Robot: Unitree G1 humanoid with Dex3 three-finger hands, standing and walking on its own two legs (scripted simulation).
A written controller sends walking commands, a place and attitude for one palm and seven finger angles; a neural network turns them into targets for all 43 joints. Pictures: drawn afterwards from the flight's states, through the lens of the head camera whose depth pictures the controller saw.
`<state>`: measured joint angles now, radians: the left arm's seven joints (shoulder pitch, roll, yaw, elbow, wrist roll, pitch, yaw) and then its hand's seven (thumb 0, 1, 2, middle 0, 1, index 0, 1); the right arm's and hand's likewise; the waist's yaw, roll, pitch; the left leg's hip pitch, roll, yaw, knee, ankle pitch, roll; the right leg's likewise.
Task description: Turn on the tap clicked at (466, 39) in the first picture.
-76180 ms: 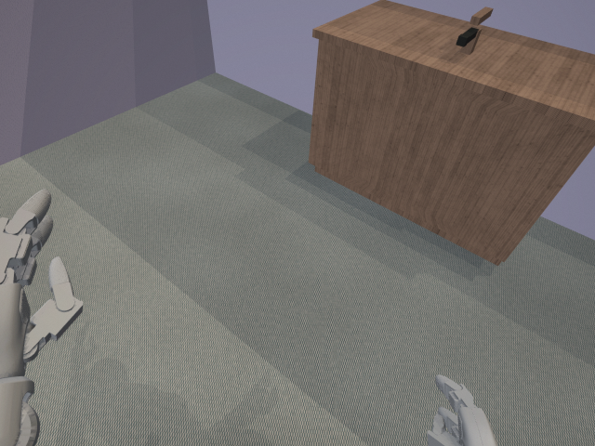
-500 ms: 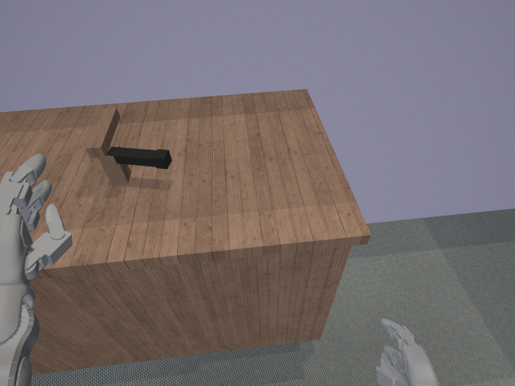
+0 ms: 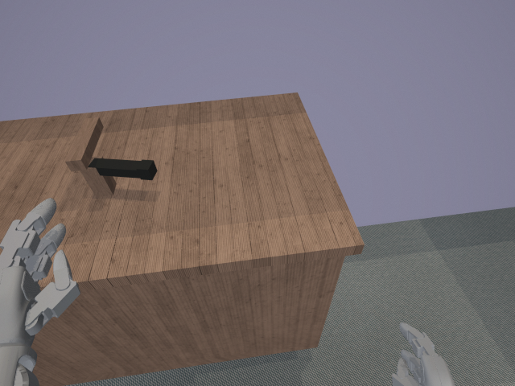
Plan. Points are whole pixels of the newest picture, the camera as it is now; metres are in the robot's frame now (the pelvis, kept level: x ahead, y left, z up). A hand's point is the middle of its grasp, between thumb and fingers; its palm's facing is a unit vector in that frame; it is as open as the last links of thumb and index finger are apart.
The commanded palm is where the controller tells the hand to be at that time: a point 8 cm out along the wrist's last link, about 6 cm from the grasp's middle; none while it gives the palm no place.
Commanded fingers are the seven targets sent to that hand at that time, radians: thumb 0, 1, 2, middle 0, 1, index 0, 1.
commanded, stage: turn the palm inward beside the body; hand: left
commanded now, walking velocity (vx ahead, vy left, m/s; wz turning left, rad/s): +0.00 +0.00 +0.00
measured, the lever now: (147, 169) +0.47 +0.28 +0.07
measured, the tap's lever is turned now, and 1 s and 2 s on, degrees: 75 75 75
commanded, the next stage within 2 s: reach beside the lever's end, fingers flat in 1.12 s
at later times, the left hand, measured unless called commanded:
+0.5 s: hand (47, 312) +0.16 +0.27 +0.13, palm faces +0.41 -0.89 -0.18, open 7.5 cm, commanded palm +0.11 +0.31 +0.15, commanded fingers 0.00 0.90 0.90 -0.20 -0.30 -0.20 -0.30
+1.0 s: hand (48, 314) +0.16 +0.26 +0.13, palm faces +0.41 -0.90 -0.15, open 7.5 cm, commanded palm +0.11 +0.31 +0.15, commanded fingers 0.00 0.90 0.90 -0.20 -0.30 -0.20 -0.30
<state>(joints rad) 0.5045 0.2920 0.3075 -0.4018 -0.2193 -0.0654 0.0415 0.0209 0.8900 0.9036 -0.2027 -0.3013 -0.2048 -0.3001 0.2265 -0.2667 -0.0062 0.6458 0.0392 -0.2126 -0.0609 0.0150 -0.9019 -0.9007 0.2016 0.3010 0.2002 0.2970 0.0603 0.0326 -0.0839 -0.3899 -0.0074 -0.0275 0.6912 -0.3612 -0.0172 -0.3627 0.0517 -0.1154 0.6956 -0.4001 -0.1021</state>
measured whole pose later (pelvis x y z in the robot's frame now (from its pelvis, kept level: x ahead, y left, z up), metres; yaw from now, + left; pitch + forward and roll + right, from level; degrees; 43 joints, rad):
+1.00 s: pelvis -0.02 +0.03 +0.00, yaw +0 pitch +1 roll +0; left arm 0.56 0.24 0.21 -0.49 -0.24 0.07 0.14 0.02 0.89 0.90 -0.20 -0.30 -0.20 -0.30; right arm 0.22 -0.24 0.06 0.63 0.04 -0.23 -0.07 0.02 -0.90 -0.90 0.20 0.30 0.20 0.30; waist 0.07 0.05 -0.07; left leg -0.37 -0.03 -0.02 0.69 -0.33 0.02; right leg -0.32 0.02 -0.11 0.66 -0.36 -0.06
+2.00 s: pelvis -0.01 +0.02 +0.00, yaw +1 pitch +3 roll +0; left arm 0.27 0.26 0.32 -0.11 -0.25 -0.08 0.09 0.02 0.89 0.90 -0.19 -0.27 -0.19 -0.27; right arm 0.22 -0.27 0.02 0.69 0.04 -0.24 -0.08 0.01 -0.90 -0.90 0.20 0.30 0.20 0.30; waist 0.04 0.04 -0.04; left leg -0.40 -0.03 -0.03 0.69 -0.34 0.01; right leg -0.36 0.03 -0.12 0.67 -0.37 -0.08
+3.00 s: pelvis -0.01 +0.05 +0.00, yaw -2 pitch +10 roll -2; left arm -0.35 0.41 0.46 0.66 -0.13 -0.23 0.08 0.02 0.89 0.90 -0.15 -0.16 -0.15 -0.15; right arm 0.31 -0.27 0.01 0.71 0.01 -0.06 -0.05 0.01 -0.90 -0.90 0.21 0.30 0.20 0.30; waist -0.05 0.01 -0.08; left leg -0.58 -0.02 0.00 0.76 -0.36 0.05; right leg -0.53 0.04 -0.09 0.70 -0.36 -0.04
